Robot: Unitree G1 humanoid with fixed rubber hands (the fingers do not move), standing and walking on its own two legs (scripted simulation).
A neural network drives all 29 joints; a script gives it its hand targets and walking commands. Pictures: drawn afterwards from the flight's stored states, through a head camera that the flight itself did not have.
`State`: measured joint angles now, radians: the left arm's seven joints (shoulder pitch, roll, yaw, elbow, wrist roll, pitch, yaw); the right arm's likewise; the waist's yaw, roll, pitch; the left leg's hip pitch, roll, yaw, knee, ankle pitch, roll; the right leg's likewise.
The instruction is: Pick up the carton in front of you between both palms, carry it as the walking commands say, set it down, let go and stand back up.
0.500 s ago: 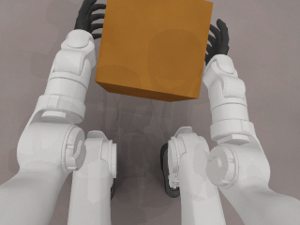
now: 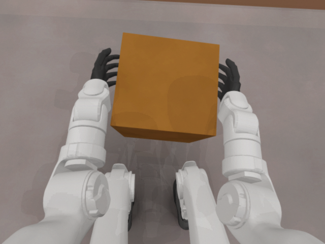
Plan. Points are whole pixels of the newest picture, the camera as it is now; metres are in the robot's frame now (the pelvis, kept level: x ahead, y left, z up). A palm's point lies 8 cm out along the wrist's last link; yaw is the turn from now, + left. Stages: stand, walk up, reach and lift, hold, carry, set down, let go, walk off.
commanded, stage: reach and lift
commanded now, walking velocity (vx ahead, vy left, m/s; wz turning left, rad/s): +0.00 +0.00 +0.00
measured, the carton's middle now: (163, 99) +0.47 -0.02 -0.12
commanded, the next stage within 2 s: none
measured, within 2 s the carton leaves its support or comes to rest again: neither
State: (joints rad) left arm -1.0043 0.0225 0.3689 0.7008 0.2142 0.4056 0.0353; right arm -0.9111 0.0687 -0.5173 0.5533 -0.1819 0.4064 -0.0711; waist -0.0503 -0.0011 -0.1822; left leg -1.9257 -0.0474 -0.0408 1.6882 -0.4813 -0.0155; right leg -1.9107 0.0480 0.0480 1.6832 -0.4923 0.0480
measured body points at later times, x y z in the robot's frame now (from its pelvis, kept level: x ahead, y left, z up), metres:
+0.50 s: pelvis +0.04 +0.00 +0.14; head +0.17 +0.01 +0.57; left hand +0.45 +0.14 +0.10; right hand +0.43 -0.17 +0.11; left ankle +0.11 +0.12 -0.48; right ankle +0.11 -0.13 -0.48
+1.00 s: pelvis +0.09 -0.01 +0.25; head +0.08 -0.01 +0.70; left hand +0.40 +0.15 +0.25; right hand +0.40 -0.16 +0.26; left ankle +0.11 +0.12 -0.48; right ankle +0.10 -0.13 -0.48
